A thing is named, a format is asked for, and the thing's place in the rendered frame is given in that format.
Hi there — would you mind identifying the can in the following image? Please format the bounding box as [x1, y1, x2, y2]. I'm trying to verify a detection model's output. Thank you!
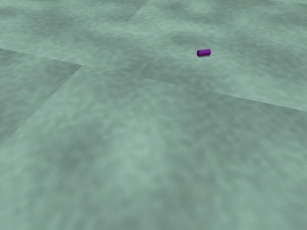
[197, 49, 211, 56]

